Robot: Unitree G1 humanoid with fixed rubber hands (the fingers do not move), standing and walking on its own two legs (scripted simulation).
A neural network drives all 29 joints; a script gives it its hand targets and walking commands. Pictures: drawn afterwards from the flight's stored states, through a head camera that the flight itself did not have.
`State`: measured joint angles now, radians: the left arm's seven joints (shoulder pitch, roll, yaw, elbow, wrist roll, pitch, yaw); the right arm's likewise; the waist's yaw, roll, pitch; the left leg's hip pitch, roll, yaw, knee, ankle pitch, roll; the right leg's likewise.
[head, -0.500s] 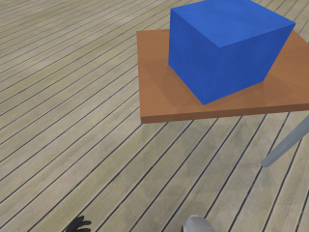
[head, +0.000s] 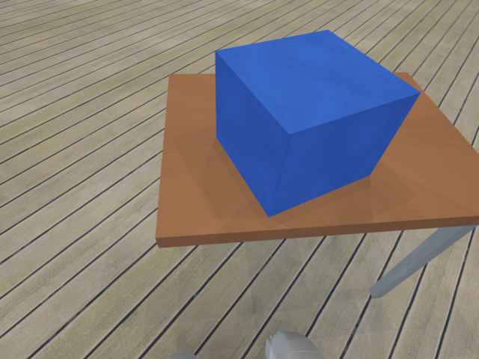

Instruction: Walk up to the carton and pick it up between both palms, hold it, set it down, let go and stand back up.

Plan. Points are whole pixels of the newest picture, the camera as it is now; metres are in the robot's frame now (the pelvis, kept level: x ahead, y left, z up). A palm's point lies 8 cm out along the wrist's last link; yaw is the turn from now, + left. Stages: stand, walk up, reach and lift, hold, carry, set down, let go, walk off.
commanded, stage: walk up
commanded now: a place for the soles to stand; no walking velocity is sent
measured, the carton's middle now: (299, 118) +0.58 -0.10 +0.07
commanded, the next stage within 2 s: none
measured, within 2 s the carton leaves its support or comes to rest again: neither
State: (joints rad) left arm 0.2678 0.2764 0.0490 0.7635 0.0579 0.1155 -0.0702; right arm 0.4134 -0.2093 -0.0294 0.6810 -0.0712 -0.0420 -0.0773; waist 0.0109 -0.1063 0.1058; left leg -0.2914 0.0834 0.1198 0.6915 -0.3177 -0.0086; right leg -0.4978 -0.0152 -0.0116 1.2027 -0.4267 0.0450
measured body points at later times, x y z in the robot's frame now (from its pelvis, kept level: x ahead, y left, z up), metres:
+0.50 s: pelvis +0.07 -0.10 +0.00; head +0.10 -0.09 +0.44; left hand +0.17 +0.17 -0.12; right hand +0.19 -0.36 -0.11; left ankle +0.07 +0.02 -0.70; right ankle +0.13 -0.22 -0.72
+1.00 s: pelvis +0.08 -0.09 +0.02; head +0.09 -0.08 +0.47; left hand +0.12 +0.18 -0.11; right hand +0.23 -0.31 -0.10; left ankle +0.08 +0.02 -0.72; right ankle +0.11 -0.21 -0.72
